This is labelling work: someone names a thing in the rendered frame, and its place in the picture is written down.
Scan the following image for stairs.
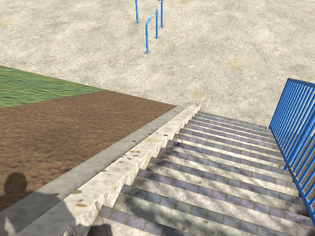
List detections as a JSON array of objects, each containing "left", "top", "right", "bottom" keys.
[{"left": 72, "top": 110, "right": 315, "bottom": 236}]

